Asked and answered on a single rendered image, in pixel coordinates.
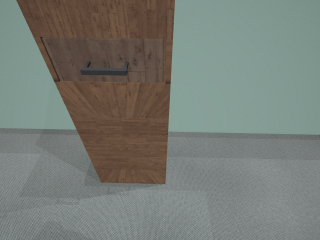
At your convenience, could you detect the drawer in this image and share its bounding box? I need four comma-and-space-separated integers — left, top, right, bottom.
42, 37, 165, 83

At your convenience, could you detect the cabinet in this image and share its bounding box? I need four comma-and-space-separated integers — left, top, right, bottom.
16, 0, 175, 184

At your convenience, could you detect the handle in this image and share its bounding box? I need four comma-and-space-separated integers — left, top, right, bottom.
80, 61, 129, 76

